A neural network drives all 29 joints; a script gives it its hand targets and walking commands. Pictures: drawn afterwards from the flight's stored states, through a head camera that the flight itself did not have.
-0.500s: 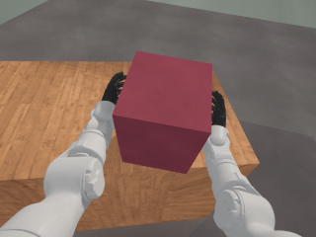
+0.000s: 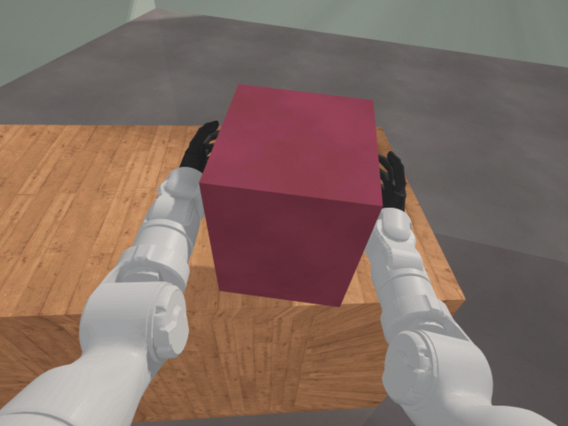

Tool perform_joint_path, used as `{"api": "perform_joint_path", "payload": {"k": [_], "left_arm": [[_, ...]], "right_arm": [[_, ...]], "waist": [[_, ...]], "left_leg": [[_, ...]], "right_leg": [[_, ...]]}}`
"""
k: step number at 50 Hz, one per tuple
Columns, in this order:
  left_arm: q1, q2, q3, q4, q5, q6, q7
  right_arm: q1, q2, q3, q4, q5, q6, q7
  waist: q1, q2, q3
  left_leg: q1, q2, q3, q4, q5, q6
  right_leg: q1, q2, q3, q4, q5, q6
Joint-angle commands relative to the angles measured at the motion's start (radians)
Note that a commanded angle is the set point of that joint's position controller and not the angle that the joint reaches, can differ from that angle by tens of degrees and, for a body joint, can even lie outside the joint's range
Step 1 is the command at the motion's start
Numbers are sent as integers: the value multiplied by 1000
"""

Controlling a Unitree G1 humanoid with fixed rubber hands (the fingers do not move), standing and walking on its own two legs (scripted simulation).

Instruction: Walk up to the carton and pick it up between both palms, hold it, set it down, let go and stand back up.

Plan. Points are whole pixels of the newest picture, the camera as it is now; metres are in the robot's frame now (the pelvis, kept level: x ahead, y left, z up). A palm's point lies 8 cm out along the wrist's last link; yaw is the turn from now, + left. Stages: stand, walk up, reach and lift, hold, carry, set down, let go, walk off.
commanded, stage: reach and lift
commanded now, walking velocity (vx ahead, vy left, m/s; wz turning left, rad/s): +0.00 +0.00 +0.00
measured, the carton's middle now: (291, 201) +0.41 -0.04 +0.11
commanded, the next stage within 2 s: hold in 1.94 s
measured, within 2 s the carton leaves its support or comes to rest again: neither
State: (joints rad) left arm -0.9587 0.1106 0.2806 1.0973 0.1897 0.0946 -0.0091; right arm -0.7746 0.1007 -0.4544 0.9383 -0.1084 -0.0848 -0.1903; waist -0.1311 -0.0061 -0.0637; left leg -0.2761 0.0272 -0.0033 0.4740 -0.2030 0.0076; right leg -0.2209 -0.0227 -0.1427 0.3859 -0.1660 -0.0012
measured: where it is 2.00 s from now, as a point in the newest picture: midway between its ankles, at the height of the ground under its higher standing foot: outside the picture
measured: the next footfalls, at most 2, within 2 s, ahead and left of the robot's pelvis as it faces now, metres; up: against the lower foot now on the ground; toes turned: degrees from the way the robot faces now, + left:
none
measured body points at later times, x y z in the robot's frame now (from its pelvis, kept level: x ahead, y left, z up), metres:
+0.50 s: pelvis -0.01 +0.00 +0.00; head -0.07 +0.02 +0.45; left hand +0.42 +0.12 +0.21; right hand +0.37 -0.17 +0.17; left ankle +0.03 +0.11 -0.74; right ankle +0.02 -0.12 -0.74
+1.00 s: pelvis -0.01 +0.00 +0.00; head -0.08 +0.02 +0.44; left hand +0.41 +0.13 +0.23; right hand +0.38 -0.16 +0.20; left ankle +0.03 +0.11 -0.74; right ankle +0.02 -0.12 -0.74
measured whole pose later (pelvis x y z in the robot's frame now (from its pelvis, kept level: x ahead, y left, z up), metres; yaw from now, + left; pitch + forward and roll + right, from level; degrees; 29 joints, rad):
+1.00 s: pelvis -0.01 +0.00 +0.00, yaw +0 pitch -7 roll -2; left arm -0.96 0.11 0.33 0.75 0.19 0.56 0.01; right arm -0.90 0.03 -0.29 0.90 0.11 0.22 -0.22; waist -0.11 -0.02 -0.03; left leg -0.14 0.03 0.00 0.46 -0.20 0.01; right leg -0.09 -0.02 -0.14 0.38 -0.16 0.00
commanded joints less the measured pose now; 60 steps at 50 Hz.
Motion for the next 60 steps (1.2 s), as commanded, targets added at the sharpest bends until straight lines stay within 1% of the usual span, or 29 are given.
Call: {"api": "perform_joint_path", "payload": {"k": [1,4,7,9,10,11,13,16,17,20,21,22,23,24,29,30,31,33,35,36,38,41,48,49,50,51,55,57,60], "left_arm": [[-653,-631,-180,-261,-4,-12,-113],[-620,-623,-160,-221,7,33,-108],[-629,-617,-145,-271,16,61,-112],[-603,-637,-171,-312,5,85,-103],[-626,-633,-175,-313,5,96,-101],[-603,-637,-160,-273,16,119,-105],[-620,-637,-163,-364,19,132,-105],[-562,-628,-152,-315,23,179,-104],[-559,-623,-142,-326,31,191,-104],[-579,-644,-169,-361,15,217,-102],[-611,-652,-180,-412,8,216,-94],[-559,-640,-157,-343,24,244,-94],[-564,-649,-158,-349,23,261,-98],[-567,-637,-146,-358,27,266,-102],[-624,-683,-206,-458,-13,300,-81],[-597,-679,-184,-393,1,321,-83],[-604,-678,-186,-422,2,323,-83],[-584,-675,-177,-432,9,345,-85],[-629,-691,-203,-492,-13,348,-77],[-602,-686,-192,-446,-5,364,-74],[-620,-700,-217,-512,-19,370,-68],[-611,-683,-186,-481,5,392,-71],[-633,-696,-212,-571,-7,420,-61],[-629,-700,-215,-563,-6,425,-59],[-621,-709,-225,-552,-16,428,-60],[-612,-700,-210,-539,-2,436,-61],[-613,-700,-220,-538,-9,453,-64],[-642,-714,-241,-612,-18,452,-55],[-616,-724,-256,-604,-28,468,-49]], "right_arm": [[-839,532,484,-238,45,12,158],[-829,505,489,-197,63,53,158],[-865,512,491,-237,78,64,154],[-868,503,517,-251,109,75,155],[-864,489,504,-221,111,88,156],[-859,477,492,-203,108,100,152],[-867,481,508,-249,126,98,150],[-886,469,509,-237,150,133,146],[-891,470,518,-254,157,136,147],[-912,466,522,-264,178,154,146],[-932,478,537,-281,194,148,146],[-910,461,543,-245,196,171,148],[-921,466,529,-264,195,181,145],[-931,473,539,-286,203,186,142],[-983,483,570,-332,248,205,142],[-996,473,566,-320,252,216,139],[-980,479,561,-318,247,225,138],[-980,473,577,-333,266,237,139],[-1018,477,584,-349,280,242,140],[-1020,474,587,-332,286,253,141],[-1034,476,612,-371,305,255,140],[-997,456,570,-298,290,279,139],[-1012,451,596,-329,326,296,138],[-1033,447,615,-347,338,296,137],[-1028,442,602,-336,334,296,133],[-1043,436,602,-348,335,296,134],[-1054,433,607,-353,344,306,130],[-1062,451,627,-381,358,308,131],[-1062,434,649,-389,383,319,122]], "waist": [[104,-5,-506],[99,-18,-413],[106,-28,-402],[110,2,-430],[98,15,-402],[82,-11,-344],[104,-3,-388],[99,-18,-307],[115,-9,-302],[97,-8,-314],[111,4,-347],[120,-5,-269],[100,-21,-260],[114,-32,-266],[110,3,-329],[111,-3,-272],[104,-12,-274],[118,-11,-278],[109,1,-315],[115,-2,-279],[123,11,-338],[111,-2,-247],[115,23,-315],[125,14,-306],[105,21,-310],[118,17,-282],[116,22,-287],[122,29,-334],[114,30,-342]], "left_leg": [[188,-62,48,-189,180,13],[202,-58,42,-201,153,13],[209,-59,39,-205,151,15],[252,-58,36,-191,218,4],[258,-56,35,-189,200,0],[253,-56,32,-197,163,2],[269,-55,32,-198,185,0],[255,-59,31,-206,153,7],[257,-60,33,-209,151,7],[256,-58,30,-203,153,2],[276,-56,25,-195,177,0],[265,-57,28,-213,134,6],[253,-59,28,-216,110,7],[236,-61,33,-221,106,13],[275,-56,23,-205,138,3],[260,-58,23,-207,103,7],[252,-60,21,-211,100,11],[260,-60,18,-217,106,10],[272,-57,15,-200,140,3],[270,-58,13,-204,114,6],[294,-56,9,-195,149,-1],[257,-54,7,-214,77,4],[303,-53,2,-190,166,-10],[298,-56,4,-187,171,-11],[297,-54,-1,-186,169,-13],[279,-56,2,-190,147,-11],[274,-57,2,-191,133,-13],[293,-57,1,-180,190,-18],[318,-54,-9,-166,229,-22]], "right_leg": [[275,39,91,-100,316,64],[251,47,85,-116,264,64],[270,48,82,-115,257,65],[271,50,81,-110,283,63],[245,50,79,-118,246,60],[236,53,71,-133,208,59],[260,53,75,-120,231,64],[250,58,75,-132,187,59],[258,58,77,-130,177,60],[253,61,78,-129,168,53],[249,65,77,-124,173,54],[240,62,81,-141,114,51],[244,66,71,-139,109,51],[269,65,76,-134,118,52],[238,73,72,-128,94,45],[224,70,73,-140,60,42],[236,71,70,-135,67,43],[250,75,69,-135,67,42],[247,78,71,-129,81,34],[233,78,67,-135,51,34],[242,82,67,-127,75,34],[226,79,69,-142,7,28],[238,85,67,-131,53,25],[235,87,67,-133,50,25],[225,87,64,-136,51,22],[226,90,66,-138,33,24],[229,84,68,-138,24,21],[241,87,67,-130,60,22],[230,92,67,-137,74,21]]}}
